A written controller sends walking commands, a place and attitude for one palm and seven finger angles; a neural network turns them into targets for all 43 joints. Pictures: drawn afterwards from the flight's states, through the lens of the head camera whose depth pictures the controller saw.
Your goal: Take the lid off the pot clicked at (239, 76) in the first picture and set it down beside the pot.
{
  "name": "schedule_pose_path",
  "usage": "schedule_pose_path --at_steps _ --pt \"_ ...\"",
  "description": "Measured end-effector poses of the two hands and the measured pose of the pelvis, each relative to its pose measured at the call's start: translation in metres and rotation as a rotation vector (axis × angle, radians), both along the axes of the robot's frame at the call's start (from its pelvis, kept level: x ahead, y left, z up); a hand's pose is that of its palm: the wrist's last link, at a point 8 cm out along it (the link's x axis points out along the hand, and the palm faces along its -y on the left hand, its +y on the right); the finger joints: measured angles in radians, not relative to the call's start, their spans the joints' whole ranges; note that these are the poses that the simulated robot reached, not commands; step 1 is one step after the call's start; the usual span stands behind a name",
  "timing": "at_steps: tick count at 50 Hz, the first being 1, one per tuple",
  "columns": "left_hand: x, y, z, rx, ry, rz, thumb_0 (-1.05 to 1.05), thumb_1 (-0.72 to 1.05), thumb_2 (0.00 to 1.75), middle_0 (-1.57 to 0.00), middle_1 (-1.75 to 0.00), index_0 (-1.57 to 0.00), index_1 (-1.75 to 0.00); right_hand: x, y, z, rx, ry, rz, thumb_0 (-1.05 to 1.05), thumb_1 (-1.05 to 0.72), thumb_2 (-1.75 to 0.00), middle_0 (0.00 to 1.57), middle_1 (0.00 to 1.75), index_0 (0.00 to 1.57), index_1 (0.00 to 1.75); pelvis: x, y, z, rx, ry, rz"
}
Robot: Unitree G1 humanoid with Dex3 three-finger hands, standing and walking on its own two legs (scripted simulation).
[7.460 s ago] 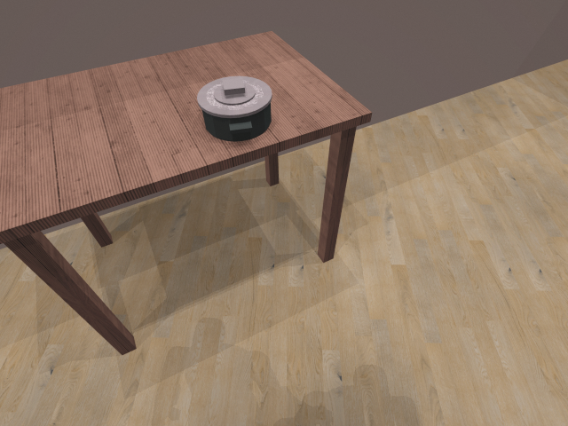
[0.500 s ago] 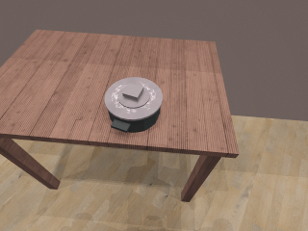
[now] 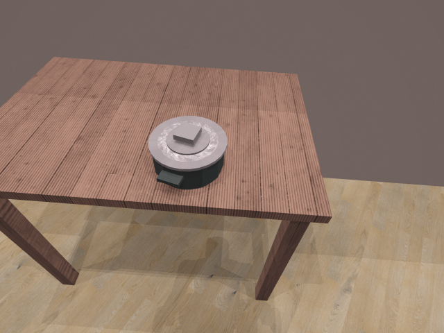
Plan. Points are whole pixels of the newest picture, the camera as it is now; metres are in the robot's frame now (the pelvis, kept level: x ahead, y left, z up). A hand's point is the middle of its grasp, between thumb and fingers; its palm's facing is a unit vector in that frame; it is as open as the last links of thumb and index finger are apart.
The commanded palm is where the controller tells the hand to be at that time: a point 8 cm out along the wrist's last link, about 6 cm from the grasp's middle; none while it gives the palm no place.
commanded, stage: look again from close up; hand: left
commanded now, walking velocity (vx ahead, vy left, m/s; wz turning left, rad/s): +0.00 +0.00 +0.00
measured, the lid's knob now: (187, 133) +0.52 +0.11 +0.07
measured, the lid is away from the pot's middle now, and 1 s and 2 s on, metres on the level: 0.00 0.00 0.00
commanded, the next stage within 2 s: lift the closed hand beside the body in 0.94 s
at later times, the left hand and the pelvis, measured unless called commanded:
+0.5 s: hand out of the picture +0.03 +0.17 -0.17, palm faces +0.00 -0.99 -0.17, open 7.4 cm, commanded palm none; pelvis +0.03 +0.00 +0.01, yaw +0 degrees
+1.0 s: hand out of the picture +0.05 +0.18 -0.17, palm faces +0.00 -0.98 -0.19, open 7.4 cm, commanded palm none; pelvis +0.05 +0.00 +0.01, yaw +0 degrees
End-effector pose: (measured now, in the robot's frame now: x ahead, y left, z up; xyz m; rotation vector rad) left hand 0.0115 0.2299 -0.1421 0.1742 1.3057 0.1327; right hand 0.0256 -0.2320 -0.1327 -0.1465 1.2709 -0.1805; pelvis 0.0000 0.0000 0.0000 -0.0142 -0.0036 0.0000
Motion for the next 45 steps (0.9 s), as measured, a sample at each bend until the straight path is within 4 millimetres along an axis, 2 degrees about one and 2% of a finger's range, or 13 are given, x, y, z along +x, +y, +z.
schedule_pose_path --at_steps 6,12,23,31,45 --pt "-0.011 0.001 0.0 -0.001 0.055 0.012 0.0 0.9 0.89 -0.2 -0.3 -0.2 -0.3 -0.01 0.002 0.002 0.002 0.044 -0.007 0.01 -0.91 -0.9 0.2 0.3 0.2 0.3 0.006 -0.001 0.003 0.002 0.007 0.001" --pt "-0.011 -0.003 0.002 -0.007 0.075 0.022 0.0 0.9 0.89 -0.2 -0.3 -0.2 -0.3 -0.006 0.005 0.002 0.011 0.071 0.0 0.01 -0.92 -0.9 0.2 0.3 0.2 0.3 0.013 -0.002 0.006 0.005 0.008 0.003" --pt "0.009 -0.014 0.0 -0.03 0.072 0.013 0.0 0.9 0.89 -0.2 -0.3 -0.2 -0.3 0.022 0.0 0.005 -0.002 0.039 0.0 0.01 -0.92 -0.9 0.2 0.3 0.2 0.3 0.027 -0.003 0.008 0.01 0.0 -0.006" --pt "0.027 -0.014 0.001 -0.03 0.049 0.009 0.0 0.9 0.89 -0.2 -0.3 -0.2 -0.3 0.039 -0.001 0.007 -0.006 0.021 0.006 0.01 -0.92 -0.9 0.2 0.3 0.2 0.3 0.036 -0.004 0.009 0.011 -0.003 -0.008" --pt "0.037 -0.006 0.003 -0.015 0.063 0.014 0.0 0.9 0.89 -0.2 -0.3 -0.2 -0.3 0.045 0.002 0.007 -0.006 0.051 0.009 0.01 -0.92 -0.9 0.2 0.3 0.2 0.3 0.047 -0.002 0.01 0.013 -0.003 -0.004"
